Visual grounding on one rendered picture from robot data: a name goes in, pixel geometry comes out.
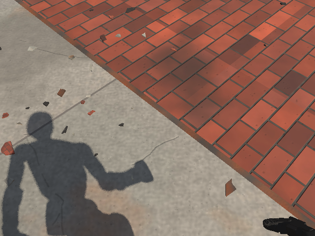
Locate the robot right hand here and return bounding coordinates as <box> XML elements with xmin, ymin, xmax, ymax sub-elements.
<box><xmin>263</xmin><ymin>216</ymin><xmax>315</xmax><ymax>236</ymax></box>

